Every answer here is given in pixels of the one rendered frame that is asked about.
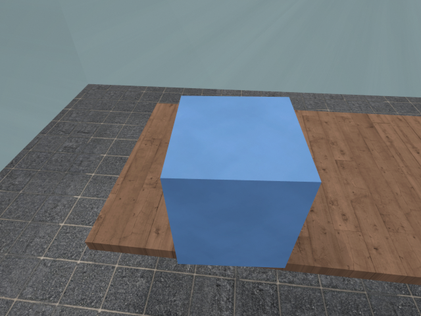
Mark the carton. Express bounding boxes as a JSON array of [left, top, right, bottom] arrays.
[[160, 95, 321, 268]]

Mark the table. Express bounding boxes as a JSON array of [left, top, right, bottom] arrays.
[[85, 103, 421, 285]]

